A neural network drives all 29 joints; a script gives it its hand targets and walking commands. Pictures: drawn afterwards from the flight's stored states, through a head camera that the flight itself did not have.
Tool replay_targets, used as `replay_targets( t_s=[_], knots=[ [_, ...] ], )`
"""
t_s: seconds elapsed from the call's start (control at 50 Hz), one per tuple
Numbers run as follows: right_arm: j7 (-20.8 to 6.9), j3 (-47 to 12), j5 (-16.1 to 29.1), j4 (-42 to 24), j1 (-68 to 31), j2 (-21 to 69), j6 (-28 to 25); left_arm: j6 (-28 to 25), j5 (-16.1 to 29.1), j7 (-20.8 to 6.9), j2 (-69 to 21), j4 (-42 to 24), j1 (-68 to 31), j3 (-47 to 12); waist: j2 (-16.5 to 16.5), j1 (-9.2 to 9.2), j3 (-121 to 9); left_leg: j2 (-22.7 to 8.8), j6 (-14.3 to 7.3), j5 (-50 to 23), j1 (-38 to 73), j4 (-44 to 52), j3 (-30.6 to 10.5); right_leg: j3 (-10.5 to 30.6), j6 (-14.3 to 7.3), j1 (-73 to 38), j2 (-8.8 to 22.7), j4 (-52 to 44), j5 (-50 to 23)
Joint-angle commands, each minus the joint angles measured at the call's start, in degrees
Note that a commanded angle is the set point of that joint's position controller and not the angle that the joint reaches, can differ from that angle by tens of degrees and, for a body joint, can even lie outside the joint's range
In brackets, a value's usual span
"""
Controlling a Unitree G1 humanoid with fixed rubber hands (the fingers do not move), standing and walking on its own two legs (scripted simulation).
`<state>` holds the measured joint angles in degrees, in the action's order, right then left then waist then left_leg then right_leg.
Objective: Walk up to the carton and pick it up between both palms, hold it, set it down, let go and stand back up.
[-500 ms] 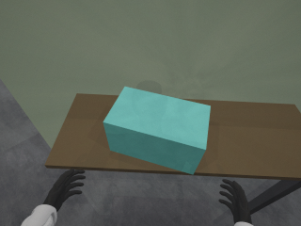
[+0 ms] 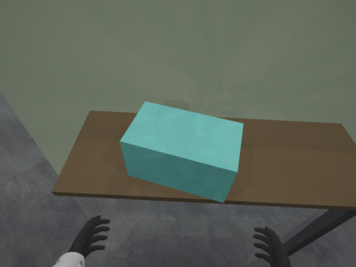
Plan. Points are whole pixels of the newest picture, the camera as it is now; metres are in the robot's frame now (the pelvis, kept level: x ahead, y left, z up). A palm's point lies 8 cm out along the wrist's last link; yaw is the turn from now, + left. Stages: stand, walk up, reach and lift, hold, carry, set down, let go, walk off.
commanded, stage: let go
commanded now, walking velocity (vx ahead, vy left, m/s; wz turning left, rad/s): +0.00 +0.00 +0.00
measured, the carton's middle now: (183, 150) +0.43 +0.02 +0.00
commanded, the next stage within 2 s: stand in 0.44 s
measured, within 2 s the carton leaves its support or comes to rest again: neither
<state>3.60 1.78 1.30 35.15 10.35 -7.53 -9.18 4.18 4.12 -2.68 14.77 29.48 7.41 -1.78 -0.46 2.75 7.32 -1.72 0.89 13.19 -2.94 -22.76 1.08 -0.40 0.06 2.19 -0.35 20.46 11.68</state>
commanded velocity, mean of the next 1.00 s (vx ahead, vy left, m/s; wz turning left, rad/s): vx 0.00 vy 0.00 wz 0.00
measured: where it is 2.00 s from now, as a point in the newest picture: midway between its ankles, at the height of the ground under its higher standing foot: outside the picture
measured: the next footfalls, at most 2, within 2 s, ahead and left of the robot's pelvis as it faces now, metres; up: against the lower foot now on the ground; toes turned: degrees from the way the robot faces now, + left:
none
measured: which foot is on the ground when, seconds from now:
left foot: down 0.00-1.00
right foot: down 0.00-1.00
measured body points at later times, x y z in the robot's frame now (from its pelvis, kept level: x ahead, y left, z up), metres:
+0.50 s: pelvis +0.01 +0.00 +0.00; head +0.03 +0.01 +0.45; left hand +0.17 +0.23 -0.10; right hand +0.17 -0.24 -0.10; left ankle +0.00 +0.12 -0.74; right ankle +0.00 -0.12 -0.74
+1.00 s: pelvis -0.01 +0.00 +0.00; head -0.02 +0.00 +0.45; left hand +0.10 +0.30 -0.09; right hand +0.11 -0.30 -0.11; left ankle +0.00 +0.12 -0.74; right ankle +0.00 -0.12 -0.74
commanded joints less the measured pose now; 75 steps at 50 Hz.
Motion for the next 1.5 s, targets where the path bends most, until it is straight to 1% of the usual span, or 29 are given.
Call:
replay_targets(
  t_s=[0.0,0.02,0.08,0.12,0.14,0.2,0.24,0.28,0.38,0.4,0.42,0.46,0.5,0.54,0.58,0.6,0.64,0.72,0.74,0.86,0.88,1.04,1.08,1.16,1.24,1.32,1.36,1.44,1.48],
  knots=[
    [-1.46,2.66,-1.00,-1.28,-4.87,-6.87,-1.49,-0.43,-1.65,1.28,4.04,-4.61,-5.43,2.19,3.26,-0.71,-4.62,0.86,1.37,-8.14,0.25,4.18,2.78,-2.27,-1.44,2.85,-0.76,-3.41,-2.05],
    [-0.55,2.23,-0.57,-7.05,-3.30,-4.22,-2.95,-2.01,0.27,0.67,5.83,-8.32,-5.14,2.35,-0.06,-0.57,-7.11,1.41,0.94,-8.03,-0.94,3.05,3.45,-1.07,-1.02,1.95,0.29,-3.80,-3.17],
    [-2.37,3.19,-1.60,-0.40,-6.49,-7.28,-1.70,0.31,-2.57,2.18,3.20,-3.89,-5.47,1.48,3.81,-0.47,-4.27,0.97,1.35,-6.89,-0.73,4.53,2.68,-2.13,-1.71,4.15,-0.78,-3.36,-0.18],
    [-2.40,1.99,-1.87,-1.01,-4.51,-6.90,-2.28,0.16,-2.48,2.25,3.34,-4.44,-4.29,2.35,0.84,0.26,-5.70,1.00,1.07,-7.69,-0.22,4.38,2.78,-2.32,-1.18,2.48,-0.51,-3.22,-1.41],
    [-2.66,2.34,-1.77,-0.44,-5.52,-7.58,-2.09,0.55,-3.03,2.37,3.23,-3.85,-3.98,2.03,1.42,-0.88,-5.11,1.04,0.88,-7.56,0.14,4.00,2.74,-1.98,-1.39,3.53,-0.51,-3.12,-1.91],
    [-3.70,2.79,-2.09,2.72,-7.20,-9.37,-1.68,2.14,-4.02,3.25,1.66,-2.63,-4.33,1.34,2.13,-0.13,-5.42,1.08,0.91,-6.72,-0.34,4.55,2.58,-2.11,-1.68,3.89,-0.87,-3.16,-0.65],
    [-3.13,2.46,-2.13,-2.47,-4.23,-7.30,-2.92,1.10,-2.78,3.12,4.04,-5.59,-3.39,2.76,-0.96,-0.08,-7.72,1.40,-0.09,-7.70,-0.59,3.94,3.13,-1.70,-0.87,2.18,-0.03,-2.82,-4.17],
    [-3.89,3.16,-2.38,2.88,-4.86,-9.04,-2.78,1.96,-4.25,3.61,2.11,-4.75,-2.66,2.12,1.20,-0.78,-7.47,1.49,0.89,-11.20,1.23,3.80,2.84,-2.05,-0.94,3.28,-0.76,-2.47,-7.25],
    [-4.43,2.63,-2.09,2.00,-4.11,-9.09,-3.97,2.39,-4.49,3.71,1.26,-6.73,-0.98,2.16,0.56,-1.00,-8.02,1.71,0.52,-13.04,2.66,3.05,2.68,-1.69,-0.48,3.74,-0.81,-2.67,-8.60],
    [-4.55,2.60,-2.28,3.21,-4.03,-9.02,-3.60,2.81,-4.62,3.68,1.21,-5.74,-0.23,2.10,-0.55,-0.67,-7.29,1.90,0.38,-12.55,2.70,3.05,2.58,-1.77,-0.48,4.22,-0.49,-2.90,-8.70],
    [-3.29,3.41,-3.93,4.98,-2.04,-17.65,1.72,-2.19,-6.62,3.81,13.56,0.49,6.07,7.71,2.20,-1.31,-11.38,-3.31,-1.34,-20.46,-3.36,-0.49,-2.78,3.84,-0.73,3.85,4.80,2.43,-15.24],
    [-2.89,4.08,-2.92,4.18,-0.96,-18.86,4.08,-5.47,-5.87,3.60,14.09,0.74,4.90,8.13,0.99,-1.64,-13.61,-4.04,-1.97,-20.71,-1.07,-0.66,-3.92,4.46,-0.37,2.89,6.31,3.21,-18.25],
    [-3.06,3.39,-2.94,4.66,-1.48,-17.74,5.17,-6.52,-5.65,3.12,11.35,1.70,4.51,7.24,2.97,-1.24,-13.92,-3.39,-1.85,-19.72,-1.43,-1.26,-3.48,4.18,-0.59,2.91,6.42,2.33,-18.91],
    [-3.12,3.58,-2.78,5.08,-0.38,-18.57,5.44,-6.62,-5.72,2.53,10.66,2.53,3.01,6.71,-0.23,-2.36,-10.39,-3.96,-2.20,-15.95,-2.45,-0.17,-4.38,4.65,-0.97,5.48,6.69,1.70,-16.62],
    [-3.70,3.43,-2.73,5.45,-1.16,-19.11,5.93,-6.49,-5.64,2.49,11.02,2.80,4.12,6.62,0.73,-1.59,-9.45,-3.83,-1.92,-16.58,-3.31,-0.45,-3.76,4.31,-0.80,5.41,6.71,1.39,-18.16],
    [-3.88,3.50,-2.82,5.53,-1.60,-18.46,5.94,-6.34,-5.49,2.69,13.53,4.07,3.76,7.45,-1.97,-2.26,-8.15,-3.49,-2.06,-16.05,-3.97,-0.16,-4.37,3.53,-0.76,5.76,6.45,1.75,-18.22],
    [-3.96,3.40,-2.46,6.78,-1.31,-19.89,6.14,-6.80,-5.54,2.53,13.64,4.92,4.70,7.21,0.46,-1.60,-9.53,-3.82,-1.88,-14.99,-2.93,0.68,-4.46,4.44,-1.08,4.78,7.03,1.02,-16.02],
    [-4.03,3.17,-2.39,7.95,-0.79,-20.91,5.99,-7.19,-5.18,2.59,13.50,6.79,5.37,6.89,1.20,-1.38,-9.33,-4.32,-2.41,-14.55,-3.31,1.84,-5.15,4.84,-1.40,3.60,7.22,-0.21,-13.62],
    [-4.08,3.54,-2.16,8.03,-1.18,-22.06,5.85,-7.43,-5.25,2.54,14.56,7.18,4.05,6.85,-1.45,-1.61,-9.54,-4.29,-2.34,-13.57,-3.51,2.34,-5.57,4.62,-1.59,3.12,7.18,-0.03,-14.69],
    [-4.55,3.13,-2.43,10.59,-0.93,-23.08,6.11,-7.34,-5.38,2.78,16.78,9.62,3.87,6.85,1.22,-2.20,-5.44,-4.53,-2.51,-8.31,-5.20,4.49,-5.72,5.22,-1.41,5.89,7.21,-2.19,-7.38],
    [-4.28,2.89,-2.20,11.35,0.91,-23.00,6.05,-7.55,-5.25,2.70,17.08,10.25,4.60,6.56,0.92,-2.99,-4.31,-4.54,-2.40,-7.09,-4.73,5.01,-6.19,5.50,-1.42,7.12,7.33,-3.01,-5.57],
    [-4.74,2.37,-1.75,13.80,-1.06,-23.92,5.67,-7.51,-4.50,2.90,15.80,12.20,4.17,5.70,-0.97,-2.25,-6.13,-4.74,-2.46,-3.29,-5.27,5.96,-7.31,5.08,-1.64,6.91,7.02,-3.09,-2.35],
    [-4.61,2.18,-2.15,14.69,-0.61,-23.24,5.83,-7.67,-4.94,3.10,16.87,13.26,3.92,5.84,0.97,-3.08,-5.90,-4.79,-2.38,-2.86,-5.43,5.95,-7.36,5.47,-1.89,7.35,7.23,-3.65,-1.47],
    [-4.52,1.90,-2.04,15.72,-0.33,-24.21,6.09,-7.65,-4.61,2.87,17.49,14.84,5.02,5.85,0.42,-2.47,-5.84,-4.37,-2.28,0.86,-7.19,6.21,-6.93,6.18,-1.55,7.20,7.12,-4.19,1.13],
    [-4.54,1.92,-2.06,16.09,-2.18,-24.27,6.29,-7.44,-4.30,2.72,16.17,15.60,5.54,5.39,3.15,-2.10,-4.49,-4.97,-2.43,2.33,-8.27,6.79,-7.00,6.97,-1.95,8.32,7.48,-4.30,1.78],
    [-4.50,1.52,-2.06,17.00,-1.99,-24.25,6.43,-7.18,-4.33,2.78,17.32,16.41,5.82,5.51,-0.43,-1.65,-3.75,-5.01,-2.51,6.43,-10.12,8.45,-7.88,6.19,-1.58,7.92,6.69,-4.45,4.68],
    [-4.43,1.71,-1.64,17.23,-1.16,-24.53,6.30,-7.11,-4.22,2.75,16.59,16.75,6.54,5.24,1.62,-2.13,-4.65,-4.96,-2.73,8.43,-9.78,8.23,-8.55,6.75,-1.88,8.74,6.72,-4.55,5.70],
    [-4.46,1.84,-1.64,18.17,0.49,-24.56,6.61,-7.16,-4.29,2.79,16.98,17.26,5.94,5.09,-0.46,-2.96,-3.22,-4.75,-2.37,7.86,-8.42,7.21,-7.26,8.18,-2.13,11.53,7.04,-5.99,8.30],
    [-4.54,1.89,-1.99,18.04,0.60,-24.85,6.55,-7.07,-4.41,2.93,18.64,17.08,4.50,5.76,0.77,-3.13,-3.64,-4.87,-2.34,8.10,-8.48,7.40,-7.63,8.03,-2.12,11.62,7.22,-6.01,9.84]
  ],
)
